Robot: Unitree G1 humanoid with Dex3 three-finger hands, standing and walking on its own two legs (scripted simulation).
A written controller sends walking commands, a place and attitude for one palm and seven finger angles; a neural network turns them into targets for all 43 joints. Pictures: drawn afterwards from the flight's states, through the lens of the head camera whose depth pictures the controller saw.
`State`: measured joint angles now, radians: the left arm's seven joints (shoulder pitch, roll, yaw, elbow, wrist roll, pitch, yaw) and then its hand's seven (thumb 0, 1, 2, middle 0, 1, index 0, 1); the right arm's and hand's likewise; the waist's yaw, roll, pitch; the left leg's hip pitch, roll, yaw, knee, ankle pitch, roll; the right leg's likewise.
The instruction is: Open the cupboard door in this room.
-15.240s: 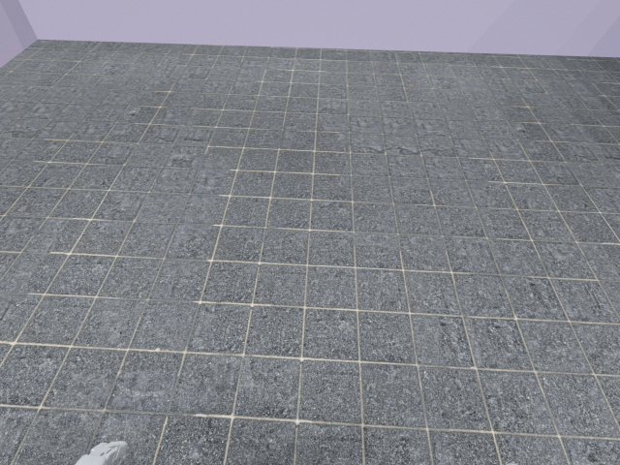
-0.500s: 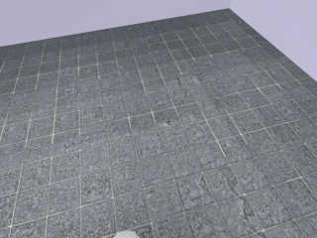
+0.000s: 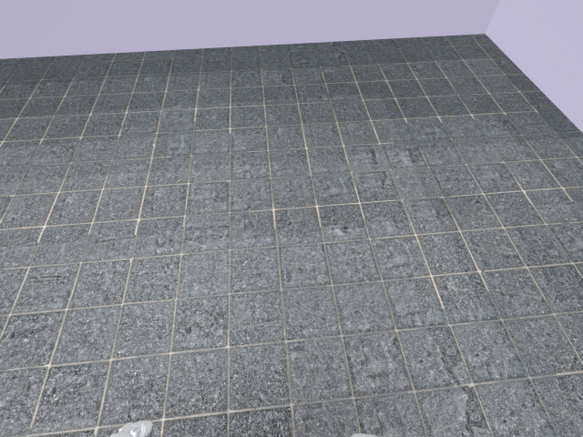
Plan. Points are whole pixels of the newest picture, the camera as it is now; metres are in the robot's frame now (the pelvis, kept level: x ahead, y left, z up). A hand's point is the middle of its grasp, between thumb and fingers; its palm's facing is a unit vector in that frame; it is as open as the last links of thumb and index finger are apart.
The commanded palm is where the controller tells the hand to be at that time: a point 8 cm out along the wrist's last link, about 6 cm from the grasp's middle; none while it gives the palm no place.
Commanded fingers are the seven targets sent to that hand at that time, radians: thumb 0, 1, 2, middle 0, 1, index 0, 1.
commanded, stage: turn or walk to find it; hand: left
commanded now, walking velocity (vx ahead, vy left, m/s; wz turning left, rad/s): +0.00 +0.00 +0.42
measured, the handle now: out of the picture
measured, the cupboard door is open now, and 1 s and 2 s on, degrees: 0 0 0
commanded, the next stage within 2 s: none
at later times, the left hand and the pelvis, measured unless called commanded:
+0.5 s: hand out of the picture -0.03 +0.16 -0.16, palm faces +0.28 -0.92 -0.26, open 7.3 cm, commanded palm none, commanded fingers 0.00 0.90 0.90 -0.20 -0.30 -0.20 -0.30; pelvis -0.02 -0.04 +0.00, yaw +15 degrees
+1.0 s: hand out of the picture -0.06 +0.22 -0.16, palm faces +0.45 -0.86 -0.24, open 7.4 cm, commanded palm none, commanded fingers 0.00 0.90 0.90 -0.20 -0.30 -0.20 -0.30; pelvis -0.05 -0.01 +0.00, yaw +26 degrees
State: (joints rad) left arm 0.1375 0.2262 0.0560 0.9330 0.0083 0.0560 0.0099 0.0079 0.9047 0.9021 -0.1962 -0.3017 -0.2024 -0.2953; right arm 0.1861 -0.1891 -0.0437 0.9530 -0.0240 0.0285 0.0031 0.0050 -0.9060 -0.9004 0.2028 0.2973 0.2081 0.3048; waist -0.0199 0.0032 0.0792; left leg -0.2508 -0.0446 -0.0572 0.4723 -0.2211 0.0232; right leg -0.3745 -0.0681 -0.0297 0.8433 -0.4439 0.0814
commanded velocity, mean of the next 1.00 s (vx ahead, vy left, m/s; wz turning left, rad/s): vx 0.00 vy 0.00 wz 0.42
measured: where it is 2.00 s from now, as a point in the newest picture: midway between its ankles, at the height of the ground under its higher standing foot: outside the picture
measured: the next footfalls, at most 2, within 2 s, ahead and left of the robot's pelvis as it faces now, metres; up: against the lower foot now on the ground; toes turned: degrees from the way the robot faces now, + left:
right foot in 0.08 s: +0.03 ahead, -0.13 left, +0.00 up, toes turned -1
left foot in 0.60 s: -0.04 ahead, +0.10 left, +0.00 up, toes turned +22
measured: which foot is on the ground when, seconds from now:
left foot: down 0.00-0.10, up 0.12-0.58, down 0.60-1.00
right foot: up 0.00-0.06, down 0.08-0.62, up 0.64-1.00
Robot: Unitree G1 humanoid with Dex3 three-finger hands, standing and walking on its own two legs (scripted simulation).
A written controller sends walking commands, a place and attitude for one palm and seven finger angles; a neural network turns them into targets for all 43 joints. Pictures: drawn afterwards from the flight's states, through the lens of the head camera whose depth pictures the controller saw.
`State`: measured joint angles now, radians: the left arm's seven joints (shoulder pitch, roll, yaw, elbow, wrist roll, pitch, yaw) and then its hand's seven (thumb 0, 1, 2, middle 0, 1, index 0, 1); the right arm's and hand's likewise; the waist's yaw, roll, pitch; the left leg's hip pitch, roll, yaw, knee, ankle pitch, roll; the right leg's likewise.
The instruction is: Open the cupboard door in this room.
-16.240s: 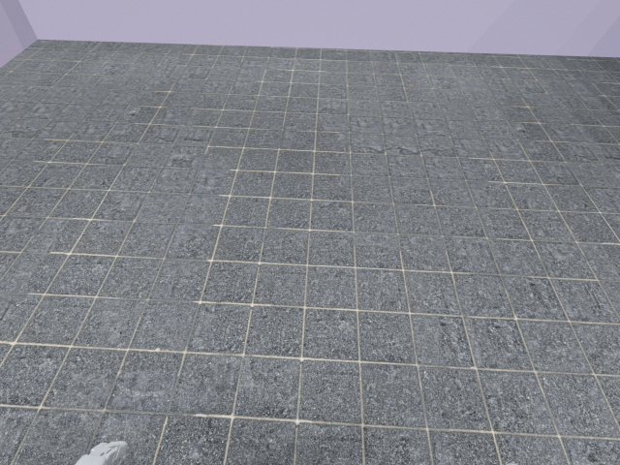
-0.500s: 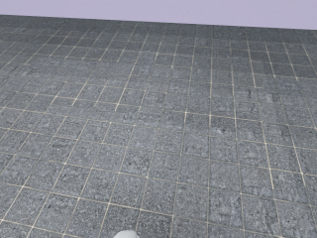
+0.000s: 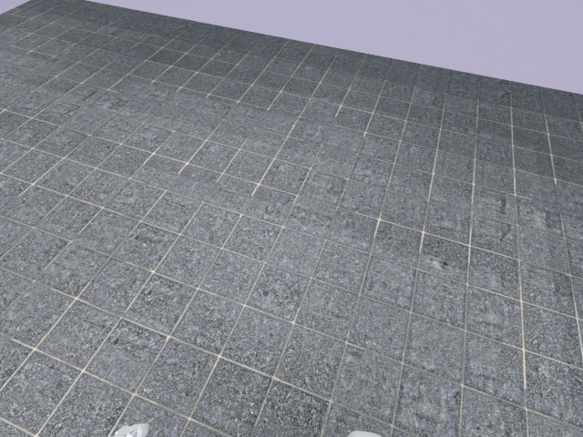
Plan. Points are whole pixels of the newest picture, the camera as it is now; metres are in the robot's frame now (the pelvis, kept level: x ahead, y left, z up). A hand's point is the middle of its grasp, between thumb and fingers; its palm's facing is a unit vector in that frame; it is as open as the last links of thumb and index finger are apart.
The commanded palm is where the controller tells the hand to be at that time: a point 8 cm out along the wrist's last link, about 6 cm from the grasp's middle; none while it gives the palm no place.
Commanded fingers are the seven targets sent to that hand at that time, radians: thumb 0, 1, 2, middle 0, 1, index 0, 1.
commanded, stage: turn or walk to find it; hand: left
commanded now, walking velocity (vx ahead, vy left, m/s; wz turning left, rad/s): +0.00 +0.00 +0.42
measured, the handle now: out of the picture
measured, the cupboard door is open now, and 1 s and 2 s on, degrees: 0 0 0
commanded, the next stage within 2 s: none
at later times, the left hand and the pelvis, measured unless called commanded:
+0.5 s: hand out of the picture -0.03 +0.16 -0.16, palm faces +0.27 -0.93 -0.25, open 7.4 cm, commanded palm none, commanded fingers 0.00 0.90 0.90 -0.20 -0.30 -0.20 -0.30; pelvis -0.03 -0.04 +0.00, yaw +15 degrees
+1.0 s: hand out of the picture -0.06 +0.23 -0.16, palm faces +0.44 -0.87 -0.23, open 7.4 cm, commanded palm none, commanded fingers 0.00 0.90 0.90 -0.20 -0.30 -0.20 -0.30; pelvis -0.06 +0.01 +0.00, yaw +25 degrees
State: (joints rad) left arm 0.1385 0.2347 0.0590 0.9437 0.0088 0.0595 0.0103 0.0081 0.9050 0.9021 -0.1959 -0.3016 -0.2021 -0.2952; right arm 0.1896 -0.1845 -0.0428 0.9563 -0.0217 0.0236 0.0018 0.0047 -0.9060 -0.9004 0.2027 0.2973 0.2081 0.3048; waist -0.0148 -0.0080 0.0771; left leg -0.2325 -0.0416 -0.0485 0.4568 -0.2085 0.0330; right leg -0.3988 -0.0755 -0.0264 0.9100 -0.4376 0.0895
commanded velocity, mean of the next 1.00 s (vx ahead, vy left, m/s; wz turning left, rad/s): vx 0.00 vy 0.00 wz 0.42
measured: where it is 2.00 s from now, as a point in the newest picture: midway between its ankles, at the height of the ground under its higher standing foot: outside the picture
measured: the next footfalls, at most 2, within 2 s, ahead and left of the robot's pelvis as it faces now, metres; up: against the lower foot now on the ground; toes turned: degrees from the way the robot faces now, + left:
right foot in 0.12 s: +0.04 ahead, -0.13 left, +0.00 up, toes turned -1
left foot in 0.62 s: -0.07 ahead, +0.10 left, +0.00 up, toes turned +22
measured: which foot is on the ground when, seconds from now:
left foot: down 0.00-0.12, up 0.14-0.60, down 0.62-1.00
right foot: up 0.00-0.10, down 0.12-0.62, up 0.64-1.00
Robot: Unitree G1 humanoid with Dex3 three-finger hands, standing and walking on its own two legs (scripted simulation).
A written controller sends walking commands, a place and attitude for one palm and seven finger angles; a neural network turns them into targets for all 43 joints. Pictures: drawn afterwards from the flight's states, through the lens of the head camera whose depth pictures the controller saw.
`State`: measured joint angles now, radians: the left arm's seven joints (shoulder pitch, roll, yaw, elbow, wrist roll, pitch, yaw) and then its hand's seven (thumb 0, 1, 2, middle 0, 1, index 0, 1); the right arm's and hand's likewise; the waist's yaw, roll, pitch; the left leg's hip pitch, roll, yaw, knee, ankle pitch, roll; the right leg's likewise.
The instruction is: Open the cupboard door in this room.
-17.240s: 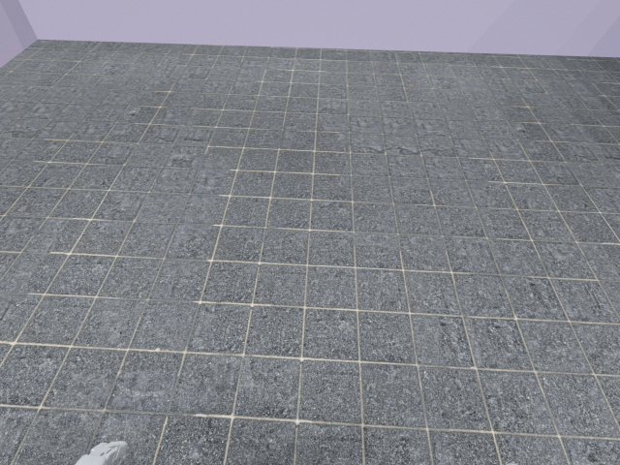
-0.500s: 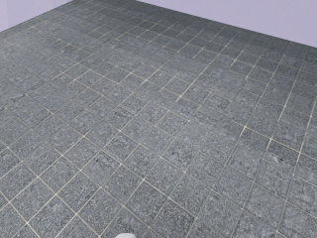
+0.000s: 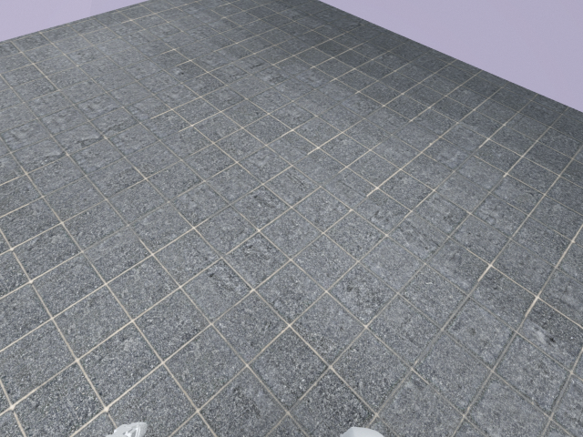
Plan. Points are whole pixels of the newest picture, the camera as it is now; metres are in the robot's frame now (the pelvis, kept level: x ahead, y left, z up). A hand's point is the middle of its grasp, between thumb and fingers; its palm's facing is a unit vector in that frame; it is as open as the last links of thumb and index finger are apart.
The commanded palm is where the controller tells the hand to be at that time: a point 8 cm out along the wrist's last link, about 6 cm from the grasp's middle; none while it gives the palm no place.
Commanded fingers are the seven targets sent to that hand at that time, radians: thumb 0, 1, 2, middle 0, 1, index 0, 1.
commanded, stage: turn or walk to find it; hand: left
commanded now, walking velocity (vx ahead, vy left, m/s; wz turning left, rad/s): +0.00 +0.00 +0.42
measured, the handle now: out of the picture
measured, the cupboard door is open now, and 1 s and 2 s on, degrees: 0 0 0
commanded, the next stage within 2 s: none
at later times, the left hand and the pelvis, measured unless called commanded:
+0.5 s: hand out of the picture -0.01 +0.14 -0.15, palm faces +0.26 -0.93 -0.27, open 7.4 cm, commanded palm none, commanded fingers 0.00 0.90 0.90 -0.20 -0.30 -0.20 -0.30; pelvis -0.03 -0.06 +0.00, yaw +14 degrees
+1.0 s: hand out of the picture -0.10 +0.21 -0.17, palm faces +0.47 -0.85 -0.23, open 7.4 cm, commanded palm none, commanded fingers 0.00 0.90 0.90 -0.20 -0.30 -0.20 -0.30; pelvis -0.07 -0.01 +0.00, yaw +25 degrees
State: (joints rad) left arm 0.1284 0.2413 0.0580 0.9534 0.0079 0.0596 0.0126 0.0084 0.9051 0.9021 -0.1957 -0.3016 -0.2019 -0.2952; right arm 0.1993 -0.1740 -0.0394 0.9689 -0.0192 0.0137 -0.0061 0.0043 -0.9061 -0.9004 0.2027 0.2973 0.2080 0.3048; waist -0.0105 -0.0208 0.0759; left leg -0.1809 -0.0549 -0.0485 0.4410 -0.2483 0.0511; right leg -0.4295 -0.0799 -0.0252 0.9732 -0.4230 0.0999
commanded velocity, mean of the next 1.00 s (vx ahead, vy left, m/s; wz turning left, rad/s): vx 0.00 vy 0.00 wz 0.42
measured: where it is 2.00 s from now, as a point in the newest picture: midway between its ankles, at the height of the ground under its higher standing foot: outside the picture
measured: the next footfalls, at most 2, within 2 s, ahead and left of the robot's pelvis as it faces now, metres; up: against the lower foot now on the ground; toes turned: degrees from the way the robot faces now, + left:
right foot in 0.16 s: +0.04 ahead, -0.14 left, +0.00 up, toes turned +1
left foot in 0.72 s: -0.06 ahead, +0.09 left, +0.00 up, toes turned +24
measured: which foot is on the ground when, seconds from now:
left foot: down 0.00-0.18, up 0.20-0.70, down 0.72-1.00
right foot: up 0.00-0.14, down 0.16-0.72, up 0.74-1.00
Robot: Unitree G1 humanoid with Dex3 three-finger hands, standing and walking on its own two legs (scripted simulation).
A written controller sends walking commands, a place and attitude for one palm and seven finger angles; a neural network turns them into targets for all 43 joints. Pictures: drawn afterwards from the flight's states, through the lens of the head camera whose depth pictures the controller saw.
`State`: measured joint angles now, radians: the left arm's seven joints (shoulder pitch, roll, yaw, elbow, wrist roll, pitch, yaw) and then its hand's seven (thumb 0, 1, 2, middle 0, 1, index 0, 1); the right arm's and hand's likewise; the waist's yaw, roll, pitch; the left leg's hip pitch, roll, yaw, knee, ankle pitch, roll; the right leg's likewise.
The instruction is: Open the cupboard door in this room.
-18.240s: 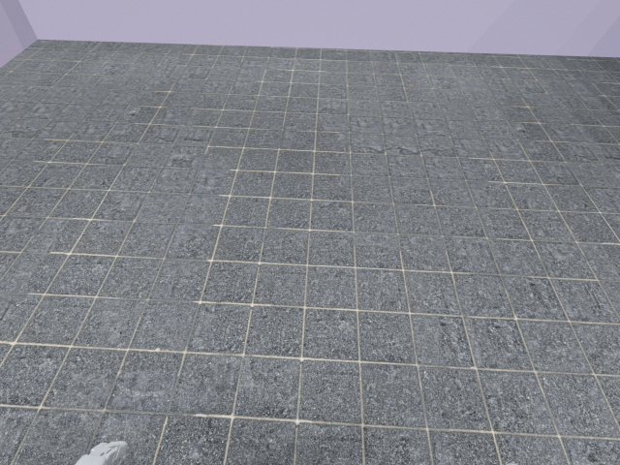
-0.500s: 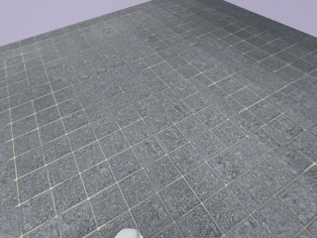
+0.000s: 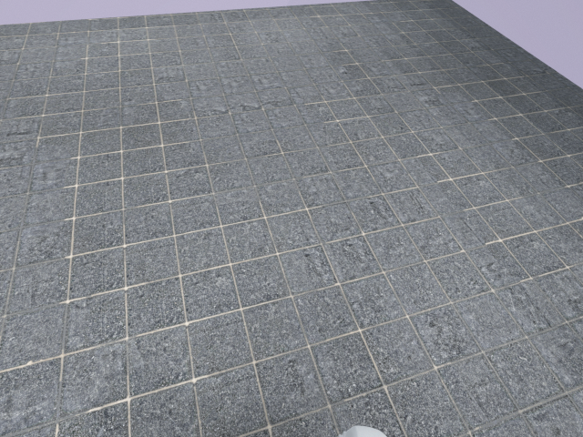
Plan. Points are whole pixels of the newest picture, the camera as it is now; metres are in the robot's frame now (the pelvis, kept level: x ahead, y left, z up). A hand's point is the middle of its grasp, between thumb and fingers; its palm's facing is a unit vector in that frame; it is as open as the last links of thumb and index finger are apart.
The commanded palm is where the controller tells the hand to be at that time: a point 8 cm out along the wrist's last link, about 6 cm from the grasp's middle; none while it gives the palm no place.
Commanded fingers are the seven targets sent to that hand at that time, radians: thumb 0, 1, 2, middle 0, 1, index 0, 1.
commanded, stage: turn or walk to find it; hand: left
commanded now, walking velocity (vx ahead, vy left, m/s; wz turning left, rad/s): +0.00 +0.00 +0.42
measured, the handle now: out of the picture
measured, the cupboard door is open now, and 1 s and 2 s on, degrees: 0 0 0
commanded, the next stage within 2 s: stand and wait in 1.34 s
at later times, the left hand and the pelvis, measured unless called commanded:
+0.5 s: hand out of the picture +0.01 +0.13 -0.15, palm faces +0.24 -0.93 -0.27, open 7.4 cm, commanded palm none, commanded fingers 0.00 0.90 0.90 -0.20 -0.30 -0.20 -0.30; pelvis -0.03 -0.07 +0.00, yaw +14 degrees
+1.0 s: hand out of the picture -0.13 +0.18 -0.18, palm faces +0.49 -0.84 -0.24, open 7.4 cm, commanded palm none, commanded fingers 0.00 0.90 0.90 -0.20 -0.30 -0.20 -0.30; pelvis -0.07 -0.03 +0.00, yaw +25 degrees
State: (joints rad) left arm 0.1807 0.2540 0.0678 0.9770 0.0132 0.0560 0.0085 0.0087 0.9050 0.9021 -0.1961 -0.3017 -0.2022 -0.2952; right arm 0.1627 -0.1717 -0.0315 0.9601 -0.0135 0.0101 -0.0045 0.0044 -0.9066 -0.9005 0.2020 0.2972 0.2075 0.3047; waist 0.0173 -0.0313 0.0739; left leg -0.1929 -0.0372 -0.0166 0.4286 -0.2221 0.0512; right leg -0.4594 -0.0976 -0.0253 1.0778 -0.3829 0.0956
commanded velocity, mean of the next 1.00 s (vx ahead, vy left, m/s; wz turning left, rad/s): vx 0.00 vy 0.00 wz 0.42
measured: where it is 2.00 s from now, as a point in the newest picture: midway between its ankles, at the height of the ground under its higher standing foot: outside the picture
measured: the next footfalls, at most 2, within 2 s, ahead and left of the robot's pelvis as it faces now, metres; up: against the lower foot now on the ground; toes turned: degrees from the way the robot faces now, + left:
right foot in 0.24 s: +0.03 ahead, -0.15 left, +0.00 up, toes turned +3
left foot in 0.78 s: -0.09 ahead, +0.07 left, +0.00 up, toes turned +25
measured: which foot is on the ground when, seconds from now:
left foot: down 0.00-0.24, up 0.26-0.76, down 0.78-1.00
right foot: up 0.00-0.22, down 0.24-0.78, up 0.80-1.00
